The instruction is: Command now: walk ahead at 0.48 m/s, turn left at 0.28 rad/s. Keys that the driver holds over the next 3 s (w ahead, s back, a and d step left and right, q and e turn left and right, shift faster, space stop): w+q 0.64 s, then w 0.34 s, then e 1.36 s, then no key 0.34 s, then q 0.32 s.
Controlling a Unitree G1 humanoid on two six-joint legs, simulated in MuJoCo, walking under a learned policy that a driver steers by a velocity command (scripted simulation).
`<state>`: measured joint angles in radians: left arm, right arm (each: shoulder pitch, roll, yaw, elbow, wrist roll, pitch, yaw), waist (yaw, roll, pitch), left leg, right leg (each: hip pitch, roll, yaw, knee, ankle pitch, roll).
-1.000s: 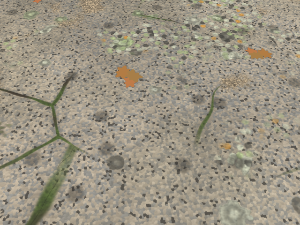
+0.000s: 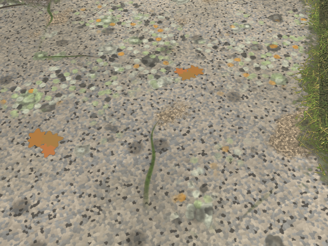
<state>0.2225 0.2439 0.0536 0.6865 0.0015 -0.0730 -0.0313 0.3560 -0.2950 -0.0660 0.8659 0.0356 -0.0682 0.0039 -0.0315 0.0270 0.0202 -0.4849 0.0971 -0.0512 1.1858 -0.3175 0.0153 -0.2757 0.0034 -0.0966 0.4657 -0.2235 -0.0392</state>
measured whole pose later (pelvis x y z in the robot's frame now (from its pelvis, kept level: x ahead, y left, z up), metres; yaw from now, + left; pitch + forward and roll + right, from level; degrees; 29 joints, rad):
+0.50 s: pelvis +0.26 +0.07 -0.01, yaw +17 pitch +1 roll +0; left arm 0.23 0.28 0.06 0.76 -0.02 -0.11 0.00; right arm 0.20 -0.30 -0.08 0.69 0.02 -0.05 0.04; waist 0.00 -0.01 0.07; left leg -0.41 -0.09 0.02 0.56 -0.18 0.11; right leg -0.35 -0.04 0.03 1.24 -0.42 0.00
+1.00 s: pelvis +0.56 +0.10 -0.01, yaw +27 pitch +1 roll -1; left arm 0.20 0.27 0.06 0.72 0.00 -0.11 -0.03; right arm 0.32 -0.28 -0.05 0.74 0.02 -0.05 0.00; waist -0.01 0.03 0.01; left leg -0.39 -0.04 -0.09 1.17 -0.40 0.03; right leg -0.35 0.05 -0.02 0.49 -0.18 -0.05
